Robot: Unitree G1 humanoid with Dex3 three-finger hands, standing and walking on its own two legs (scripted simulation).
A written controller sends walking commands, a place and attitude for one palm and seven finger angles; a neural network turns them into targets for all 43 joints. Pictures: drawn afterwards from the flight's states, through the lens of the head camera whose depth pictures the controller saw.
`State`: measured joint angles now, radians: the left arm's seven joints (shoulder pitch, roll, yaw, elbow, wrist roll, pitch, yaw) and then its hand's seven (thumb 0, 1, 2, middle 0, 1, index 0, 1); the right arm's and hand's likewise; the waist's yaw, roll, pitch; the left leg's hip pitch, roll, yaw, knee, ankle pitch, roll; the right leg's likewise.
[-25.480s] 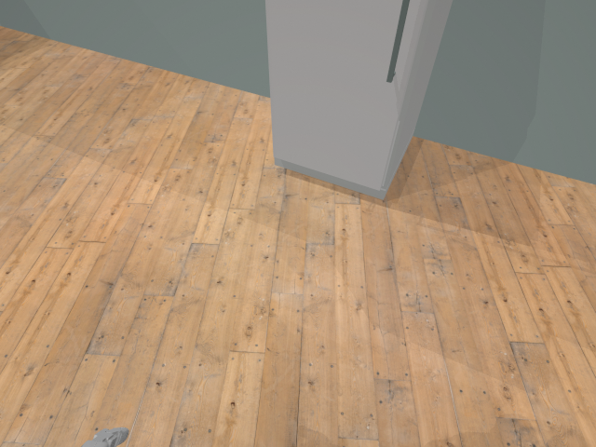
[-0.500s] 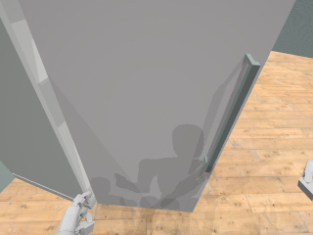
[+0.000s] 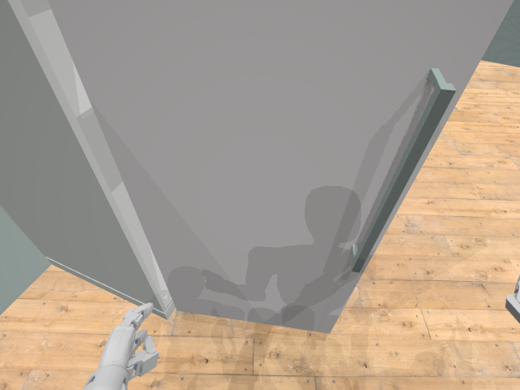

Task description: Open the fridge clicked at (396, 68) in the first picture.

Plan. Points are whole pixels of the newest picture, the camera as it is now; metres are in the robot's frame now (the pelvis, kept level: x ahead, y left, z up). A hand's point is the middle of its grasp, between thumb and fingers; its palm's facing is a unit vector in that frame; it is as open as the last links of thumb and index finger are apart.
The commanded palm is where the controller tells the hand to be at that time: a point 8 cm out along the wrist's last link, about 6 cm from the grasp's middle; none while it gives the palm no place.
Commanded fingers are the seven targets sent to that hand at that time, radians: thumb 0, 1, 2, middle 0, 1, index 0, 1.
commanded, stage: step back with the hand held close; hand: right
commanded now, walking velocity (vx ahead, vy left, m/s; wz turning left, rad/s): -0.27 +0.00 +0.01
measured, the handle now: (385, 195) +0.42 -0.20 +0.08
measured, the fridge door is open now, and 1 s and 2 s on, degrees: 75 75 75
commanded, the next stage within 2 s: stop stepping back and stand still in 1.18 s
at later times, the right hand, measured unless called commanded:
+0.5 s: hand out of the picture +0.12 -0.29 +0.15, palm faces +0.47 +0.77 -0.44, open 7.4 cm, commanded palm +0.06 -0.32 +0.17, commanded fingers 0.00 -0.90 -0.90 0.20 0.30 0.20 0.30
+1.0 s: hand out of the picture +0.09 -0.27 +0.16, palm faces +0.35 +0.82 -0.45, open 7.4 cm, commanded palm +0.01 -0.32 +0.17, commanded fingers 0.00 -0.90 -0.90 0.20 0.30 0.20 0.30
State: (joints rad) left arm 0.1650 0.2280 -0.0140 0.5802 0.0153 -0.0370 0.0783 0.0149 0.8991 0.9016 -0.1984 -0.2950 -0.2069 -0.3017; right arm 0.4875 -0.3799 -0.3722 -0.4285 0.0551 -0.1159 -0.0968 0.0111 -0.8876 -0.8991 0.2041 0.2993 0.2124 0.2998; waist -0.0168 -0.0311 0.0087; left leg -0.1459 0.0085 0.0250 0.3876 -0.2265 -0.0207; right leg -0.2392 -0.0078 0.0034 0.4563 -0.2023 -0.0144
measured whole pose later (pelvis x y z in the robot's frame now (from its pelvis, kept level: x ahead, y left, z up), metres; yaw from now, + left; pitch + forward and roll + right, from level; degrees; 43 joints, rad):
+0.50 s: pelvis -0.07 -0.02 -0.01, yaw -2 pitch +0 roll +3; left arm 0.22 0.21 -0.01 0.59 0.01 -0.10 0.08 0.01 0.90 0.90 -0.20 -0.30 -0.21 -0.30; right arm 0.51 -0.39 -0.42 -0.50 0.02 -0.22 -0.13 0.01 -0.88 -0.90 0.21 0.30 0.22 0.30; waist -0.03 0.00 0.03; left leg -0.31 0.00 0.01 0.51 -0.20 -0.04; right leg -0.43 0.01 0.03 0.61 -0.22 -0.04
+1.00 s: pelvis -0.13 -0.02 -0.01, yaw +0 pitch +2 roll +3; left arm 0.11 0.18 0.00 0.59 0.01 -0.09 0.06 0.01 0.90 0.90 -0.20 -0.30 -0.21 -0.30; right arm 0.47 -0.46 -0.41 -0.51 0.06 -0.22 -0.10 0.01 -0.88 -0.90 0.21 0.30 0.22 0.30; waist -0.01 0.00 0.02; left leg -0.19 -0.08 -0.03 0.49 -0.33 0.01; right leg -0.47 -0.04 -0.02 0.42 0.01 -0.03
